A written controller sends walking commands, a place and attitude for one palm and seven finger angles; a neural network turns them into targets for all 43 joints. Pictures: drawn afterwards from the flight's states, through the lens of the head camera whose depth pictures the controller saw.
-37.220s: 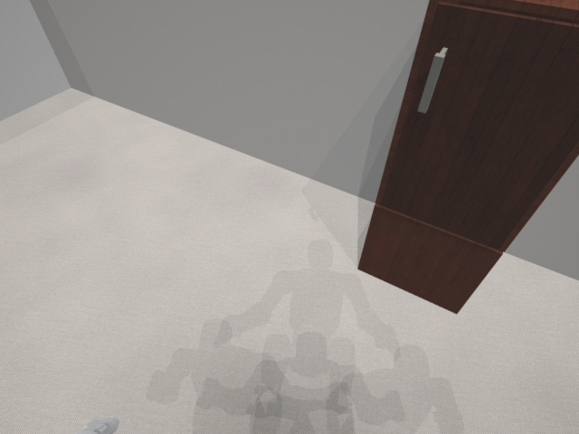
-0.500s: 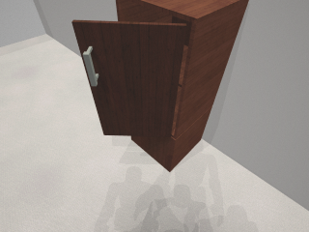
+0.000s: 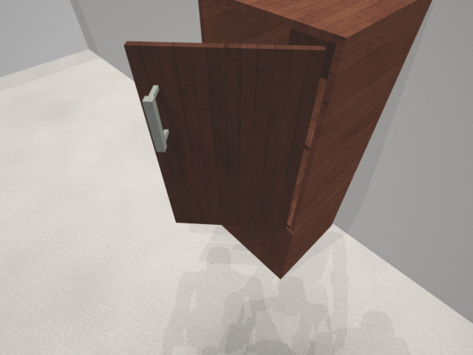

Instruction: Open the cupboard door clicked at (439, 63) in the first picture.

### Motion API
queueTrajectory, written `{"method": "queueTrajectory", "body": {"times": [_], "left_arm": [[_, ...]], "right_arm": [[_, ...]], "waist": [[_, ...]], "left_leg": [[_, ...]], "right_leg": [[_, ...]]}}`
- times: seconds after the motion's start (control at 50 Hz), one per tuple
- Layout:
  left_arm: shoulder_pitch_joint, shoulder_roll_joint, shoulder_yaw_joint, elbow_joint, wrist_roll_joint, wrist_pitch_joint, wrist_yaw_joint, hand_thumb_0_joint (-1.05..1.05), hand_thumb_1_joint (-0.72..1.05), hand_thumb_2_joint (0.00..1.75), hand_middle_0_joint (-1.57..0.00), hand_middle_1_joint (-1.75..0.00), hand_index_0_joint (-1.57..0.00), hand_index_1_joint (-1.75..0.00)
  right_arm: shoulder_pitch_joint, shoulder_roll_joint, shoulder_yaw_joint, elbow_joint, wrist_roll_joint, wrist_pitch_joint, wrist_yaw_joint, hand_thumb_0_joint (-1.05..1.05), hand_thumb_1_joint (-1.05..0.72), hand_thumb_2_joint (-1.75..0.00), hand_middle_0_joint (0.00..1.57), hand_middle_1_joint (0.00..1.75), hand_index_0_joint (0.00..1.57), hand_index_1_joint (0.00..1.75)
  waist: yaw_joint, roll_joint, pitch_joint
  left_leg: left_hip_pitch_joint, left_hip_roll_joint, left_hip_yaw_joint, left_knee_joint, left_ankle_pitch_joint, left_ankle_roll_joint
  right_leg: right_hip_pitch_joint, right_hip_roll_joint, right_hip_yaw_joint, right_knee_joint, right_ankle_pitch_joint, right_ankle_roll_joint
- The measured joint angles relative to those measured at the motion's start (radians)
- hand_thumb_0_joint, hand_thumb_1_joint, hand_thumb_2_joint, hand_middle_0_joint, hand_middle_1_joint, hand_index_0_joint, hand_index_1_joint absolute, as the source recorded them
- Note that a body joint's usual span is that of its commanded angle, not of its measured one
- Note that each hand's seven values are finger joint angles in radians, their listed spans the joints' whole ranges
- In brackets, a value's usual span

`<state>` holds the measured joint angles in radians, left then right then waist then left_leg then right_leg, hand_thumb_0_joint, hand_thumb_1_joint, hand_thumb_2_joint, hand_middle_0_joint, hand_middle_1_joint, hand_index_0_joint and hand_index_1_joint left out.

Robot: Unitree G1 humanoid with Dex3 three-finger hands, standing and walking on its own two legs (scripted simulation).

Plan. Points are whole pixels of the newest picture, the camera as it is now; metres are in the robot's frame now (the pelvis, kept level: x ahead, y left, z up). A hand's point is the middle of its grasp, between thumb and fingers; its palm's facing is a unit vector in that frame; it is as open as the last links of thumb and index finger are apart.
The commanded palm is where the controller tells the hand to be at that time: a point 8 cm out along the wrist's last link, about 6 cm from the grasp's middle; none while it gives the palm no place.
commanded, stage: come to a stop and stand still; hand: left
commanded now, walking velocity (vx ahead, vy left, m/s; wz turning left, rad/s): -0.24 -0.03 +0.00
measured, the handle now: (158, 119) +0.54 +0.21 +0.11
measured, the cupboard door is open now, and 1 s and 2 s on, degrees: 42 42 42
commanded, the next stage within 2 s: none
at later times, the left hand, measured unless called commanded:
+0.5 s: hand out of the picture +0.07 +0.22 -0.17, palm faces -0.01 -0.96 -0.28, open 7.3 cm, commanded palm none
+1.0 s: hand out of the picture +0.01 +0.22 -0.18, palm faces -0.05 -0.98 -0.19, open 7.3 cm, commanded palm none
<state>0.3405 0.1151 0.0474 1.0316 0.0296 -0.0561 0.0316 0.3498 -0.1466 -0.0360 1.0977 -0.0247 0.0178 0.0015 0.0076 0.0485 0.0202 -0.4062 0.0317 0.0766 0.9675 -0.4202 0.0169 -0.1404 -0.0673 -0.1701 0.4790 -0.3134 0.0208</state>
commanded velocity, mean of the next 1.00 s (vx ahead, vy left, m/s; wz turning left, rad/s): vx -0.02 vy -0.03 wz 0.00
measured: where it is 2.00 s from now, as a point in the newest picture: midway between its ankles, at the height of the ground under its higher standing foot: outside the picture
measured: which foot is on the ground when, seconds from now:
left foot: up 0.00-0.08, down 0.10-0.50, up 0.52-0.72, down 0.74-1.00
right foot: down 0.00-0.12, up 0.14-0.48, down 0.50-1.00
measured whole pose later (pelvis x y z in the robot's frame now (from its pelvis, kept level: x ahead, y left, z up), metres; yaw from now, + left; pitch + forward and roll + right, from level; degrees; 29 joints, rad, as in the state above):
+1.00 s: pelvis +0.01 +0.04 +0.00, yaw -2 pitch +0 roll -1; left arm 0.30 0.16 -0.01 1.08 0.03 0.00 0.03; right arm 0.32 -0.15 0.01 1.04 -0.03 -0.01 -0.01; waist -0.01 0.01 0.04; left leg -0.27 -0.01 0.08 0.59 -0.33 0.06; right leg -0.23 -0.07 -0.04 0.55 -0.32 0.02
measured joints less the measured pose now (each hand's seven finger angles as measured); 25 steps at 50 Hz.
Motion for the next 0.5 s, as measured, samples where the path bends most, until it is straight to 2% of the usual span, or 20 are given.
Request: {"method": "queueTrajectory", "body": {"times": [0.06,0.1,0.14,0.18,0.22,0.28,0.32,0.4,0.46,0.5], "left_arm": [[0.007,0.002,-0.001,0.009,0.006,0.023,0.003,0.01,0.92,0.9,-0.2,-0.3,-0.2,-0.3],[0.011,0.004,-0.005,0.012,0.003,0.043,0.003,0.01,0.92,0.9,-0.2,-0.3,-0.2,-0.3],[0.005,0.012,-0.009,0.018,-0.006,0.067,0.002,0.01,0.91,0.9,-0.2,-0.3,-0.2,-0.3],[-0.01,0.029,-0.009,0.015,-0.011,0.088,0.006,0.01,0.91,0.9,-0.2,-0.3,-0.2,-0.3],[-0.033,0.042,-0.007,0.005,-0.009,0.1,0.009,0.01,0.91,0.9,-0.2,-0.3,-0.2,-0.3],[-0.07,0.057,0.0,-0.023,-0.006,0.108,0.004,0.01,0.91,0.9,-0.2,-0.3,-0.2,-0.3],[-0.09,0.068,0.005,-0.044,-0.005,0.113,-0.002,0.01,0.91,0.9,-0.2,-0.3,-0.2,-0.3],[-0.123,0.083,0.017,-0.079,-0.004,0.127,-0.014,0.01,0.91,0.9,-0.2,-0.3,-0.2,-0.3],[-0.13,0.082,0.019,-0.101,-0.003,0.118,-0.018,0.0,0.91,0.9,-0.2,-0.3,-0.2,-0.3],[-0.109,0.089,0.017,-0.116,0.003,0.1,-0.018,0.0,0.91,0.9,-0.2,-0.3,-0.2,-0.3]], "right_arm": [[-0.059,-0.019,-0.007,-0.039,0.0,0.002,-0.009,0.02,-0.92,-0.9,0.2,0.3,0.2,0.3],[-0.083,-0.039,-0.009,-0.065,0.004,-0.015,-0.011,0.02,-0.93,-0.9,0.2,0.3,0.2,0.3],[-0.106,-0.045,-0.013,-0.077,0.003,-0.029,-0.018,0.02,-0.93,-0.9,0.2,0.3,0.2,0.29],[-0.138,-0.037,-0.007,-0.088,0.0,-0.03,-0.025,0.02,-0.93,-0.9,0.2,0.3,0.2,0.29],[-0.167,-0.027,-0.001,-0.102,-0.003,-0.031,-0.035,0.01,-0.92,-0.9,0.2,0.3,0.2,0.29],[-0.208,-0.016,0.005,-0.12,-0.005,-0.025,-0.043,0.01,-0.92,-0.9,0.2,0.3,0.2,0.29],[-0.227,-0.012,0.005,-0.127,-0.005,-0.022,-0.047,0.01,-0.91,-0.9,0.2,0.3,0.2,0.3],[-0.235,-0.013,-0.004,-0.126,-0.006,-0.013,-0.047,0.0,-0.9,-0.9,0.2,0.3,0.2,0.3],[-0.22,-0.026,-0.014,-0.116,-0.011,0.005,-0.037,0.0,-0.9,-0.9,0.2,0.3,0.2,0.3],[-0.196,-0.027,-0.02,-0.109,-0.008,0.022,-0.028,0.0,-0.9,-0.9,0.2,0.3,0.2,0.3]], "waist": [[-0.002,-0.023,0.02],[0.001,-0.031,0.038],[0.008,-0.052,0.046],[0.015,-0.077,0.059],[0.012,-0.078,0.072],[0.01,-0.065,0.093],[0.008,-0.056,0.101],[0.0,-0.034,0.095],[-0.007,-0.009,0.077],[-0.006,-0.023,0.044]], "left_leg": [[-0.017,0.03,0.006,-0.158,0.078,-0.019],[0.018,0.045,0.007,-0.32,0.235,-0.029],[0.031,0.032,0.026,-0.319,0.188,-0.008],[0.042,0.02,0.049,-0.319,0.16,0.018],[0.051,0.021,0.056,-0.353,0.179,0.027],[0.06,0.03,0.064,-0.411,0.22,0.033],[0.062,0.039,0.072,-0.44,0.244,0.031],[0.057,0.052,0.082,-0.464,0.273,0.022],[0.039,0.061,0.074,-0.445,0.278,0.01],[0.004,0.05,0.075,-0.389,0.236,-0.003]], "right_leg": [[0.027,-0.027,0.003,-0.006,-0.01,0.027],[0.023,-0.041,0.01,0.049,-0.05,0.049],[-0.009,-0.058,0.041,0.139,-0.115,0.049],[-0.064,-0.041,0.097,0.269,-0.203,0.028],[-0.128,-0.007,0.122,0.404,-0.24,0.016],[-0.211,0.036,0.133,0.524,-0.224,0.015],[-0.249,0.052,0.138,0.549,-0.199,0.017],[-0.257,0.05,0.146,0.478,-0.152,0.014],[-0.181,0.032,0.133,0.284,-0.099,0.0],[-0.106,0.009,0.138,0.105,-0.068,-0.014]]}}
